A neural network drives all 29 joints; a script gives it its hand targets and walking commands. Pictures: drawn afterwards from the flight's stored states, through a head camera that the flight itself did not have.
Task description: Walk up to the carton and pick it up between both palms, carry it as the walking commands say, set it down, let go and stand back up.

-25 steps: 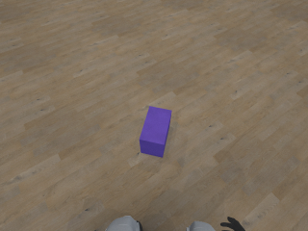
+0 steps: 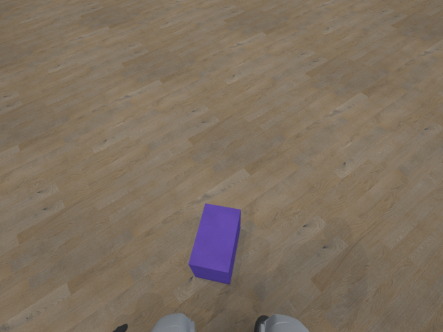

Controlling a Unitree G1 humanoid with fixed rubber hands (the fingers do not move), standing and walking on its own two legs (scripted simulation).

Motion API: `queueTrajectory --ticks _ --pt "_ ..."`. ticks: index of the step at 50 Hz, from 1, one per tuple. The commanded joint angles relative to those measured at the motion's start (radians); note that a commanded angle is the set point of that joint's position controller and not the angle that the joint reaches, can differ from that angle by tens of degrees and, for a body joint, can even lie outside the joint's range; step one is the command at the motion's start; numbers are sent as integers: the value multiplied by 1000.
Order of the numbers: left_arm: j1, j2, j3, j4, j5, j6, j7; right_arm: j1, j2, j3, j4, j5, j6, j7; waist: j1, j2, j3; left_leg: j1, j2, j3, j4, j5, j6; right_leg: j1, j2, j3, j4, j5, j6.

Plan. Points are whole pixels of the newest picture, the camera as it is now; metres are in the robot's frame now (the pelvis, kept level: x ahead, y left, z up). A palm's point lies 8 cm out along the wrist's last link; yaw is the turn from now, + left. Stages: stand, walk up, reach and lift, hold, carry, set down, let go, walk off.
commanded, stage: walk up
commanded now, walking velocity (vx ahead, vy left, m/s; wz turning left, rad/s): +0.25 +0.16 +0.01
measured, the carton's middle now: (217, 243) +0.48 +0.04 -0.67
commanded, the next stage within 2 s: none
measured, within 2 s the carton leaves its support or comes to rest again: neither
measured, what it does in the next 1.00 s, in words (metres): steps on the spot: left foot, then right foot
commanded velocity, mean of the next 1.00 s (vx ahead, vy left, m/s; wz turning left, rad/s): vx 0.02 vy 0.01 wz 0.01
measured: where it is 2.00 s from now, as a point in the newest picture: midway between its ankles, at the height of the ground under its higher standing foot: outside the picture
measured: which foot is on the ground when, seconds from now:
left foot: up 0.00-0.28, down 0.30-1.00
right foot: down 0.00-0.32, up 0.34-0.72, down 0.74-1.00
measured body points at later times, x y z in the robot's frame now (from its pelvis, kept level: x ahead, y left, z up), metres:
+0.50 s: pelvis +0.07 +0.09 +0.01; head +0.09 +0.12 +0.46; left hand +0.05 +0.32 -0.16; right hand +0.16 -0.13 -0.13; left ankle +0.13 +0.17 -0.74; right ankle +0.03 -0.07 -0.68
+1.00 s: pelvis +0.06 +0.08 +0.00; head +0.06 +0.09 +0.45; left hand +0.02 +0.27 -0.16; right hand +0.04 -0.14 -0.16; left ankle +0.13 +0.17 -0.74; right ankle +0.01 -0.02 -0.74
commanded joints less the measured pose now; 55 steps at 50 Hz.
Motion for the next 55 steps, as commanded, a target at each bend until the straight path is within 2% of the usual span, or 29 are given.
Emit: queueTrajectory --ticks 1,3,4,5,6,7,8,9,11,12,13,14,15,16,17,20,21,24,27,29,32,35,37,39,42,48,51,54,55 --pt "171 188 47 18 4 -12 2 105 -43 -13 -3 -7 25 13 36 -144 -121 -86 51 -44 -29 116 -31 133 -277 232 -244 143 -53" --pt "184 185 48 29 -2 -13 4 64 -28 -12 -12 -11 29 23 42 -109 -157 -123 32 -23 -61 147 -41 210 -259 183 -212 245 -52" --pt "206 183 44 36 -2 -14 8 46 -8 2 -19 -9 28 24 46 -169 -149 -108 21 -1 -123 177 -43 194 -237 155 -205 304 -44" --pt "195 169 38 45 3 -8 9 -6 5 10 -27 -13 35 22 52 -173 -117 -111 15 0 -181 214 -41 169 -220 138 -206 346 -46" --pt "129 162 24 22 -4 0 9 -14 -11 7 -26 6 34 21 18 -163 -98 -18 1 -20 -263 215 -42 132 -188 78 -157 653 -39" --pt "119 151 21 39 -2 7 14 -59 0 22 -51 10 20 10 38 -279 -129 35 -30 -7 -332 199 -28 138 -131 15 -149 590 -67" --pt "135 147 19 49 1 15 14 -81 -11 19 -63 12 20 7 47 -303 -119 29 -47 17 -371 194 -33 147 -104 6 -146 537 -65" --pt "174 148 16 63 -2 17 13 -106 -20 14 -67 12 12 2 54 -243 -129 32 -54 44 -411 200 -33 167 -109 24 -137 516 -62" --pt "147 186 29 75 0 28 12 -76 -33 14 -38 17 9 -5 34 -287 -111 78 -42 54 -518 239 -32 124 -142 20 -97 406 -61" --pt "169 176 24 76 -5 36 10 -29 -57 10 -19 15 4 -8 24 -202 -119 144 -42 48 -598 253 -28 102 -113 35 -49 312 -42" --pt "200 141 21 83 -18 45 12 14 -84 -4 -1 16 -9 -18 17 -91 -123 204 18 15 -671 366 -21 92 -102 53 -7 157 -13" --pt "231 106 3 76 -22 55 14 28 -144 -20 11 9 -17 -24 26 129 -145 232 141 -97 -654 584 6 24 -38 33 46 -91 25" --pt "254 92 -1 58 -24 64 17 37 -202 -38 -25 11 -15 -30 24 272 -149 233 290 -303 -742 637 75 -61 37 62 192 -339 52" --pt "245 90 1 65 -19 84 25 20 -194 -32 -24 13 -10 -29 18 290 -114 188 331 -365 -790 580 122 -96 41 127 357 -454 61" --pt "219 103 10 71 -12 101 23 -16 -186 -27 -26 8 -3 -28 41 200 -61 68 299 -323 -823 432 103 -80 27 174 462 -419 69" --pt "241 98 -1 99 -19 116 17 -166 -83 7 -74 18 -5 -30 56 190 -75 30 137 -181 -909 143 63 -25 39 186 439 -243 46" --pt "289 70 2 114 -12 119 14 -145 -60 11 -73 19 -8 -34 68 125 -120 71 126 -197 -904 96 34 -3 41 206 400 -226 42" --pt "280 96 8 131 -11 120 15 -110 -67 3 -58 18 -14 -38 49 90 -183 201 154 -194 -920 80 44 -20 51 184 346 -210 43" --pt "208 97 -3 111 -12 113 24 -65 -68 0 -52 9 -11 -41 18 53 -174 259 162 -197 -906 130 90 -40 50 188 246 -260 34" --pt "195 89 -7 109 -15 113 27 -67 -82 -7 -43 3 -8 -42 11 132 -117 214 170 -220 -921 75 120 -27 45 195 202 -293 34" --pt "268 60 -22 134 -14 95 29 -74 -64 -7 -39 4 9 -37 46 115 -63 96 183 -232 -952 -18 128 69 56 178 62 -241 22" --pt "349 49 -26 165 -11 71 37 -84 -18 -2 -37 18 16 -29 80 -74 -91 116 134 -197 -872 51 87 164 27 196 -159 -92 -1" --pt "317 102 -14 140 -7 57 39 -58 14 5 -37 23 16 -18 58 -205 -76 151 40 -104 -757 138 38 74 -70 353 -290 -262 -38" --pt "233 95 -20 110 -14 42 41 -49 27 14 -15 18 16 -7 31 -211 -27 178 -7 -43 -715 253 18 26 -108 372 -329 -291 -51" --pt "214 63 -32 120 -10 35 38 -24 9 11 8 15 9 -9 10 -152 -30 265 23 -52 -725 282 30 -4 -55 276 -253 -215 -16" --pt "281 18 -33 144 -7 41 30 8 14 18 19 15 10 -27 11 63 32 233 56 -124 -825 179 34 4 1 259 -214 -183 0" --pt "308 28 -24 149 -14 36 32 41 21 24 29 17 1 -31 17 54 -27 206 84 -180 -841 202 52 106 12 233 -176 -102 6" --pt "334 28 -23 155 -10 36 34 52 11 18 29 18 5 -37 29 -6 -49 216 74 -160 -836 200 42 125 15 242 -193 -114 1" --pt "315 76 -7 143 1 38 38 34 -31 -6 4 7 0 -41 28 25 -63 188 73 -66 -750 189 18 98 -9 253 -180 -120 31"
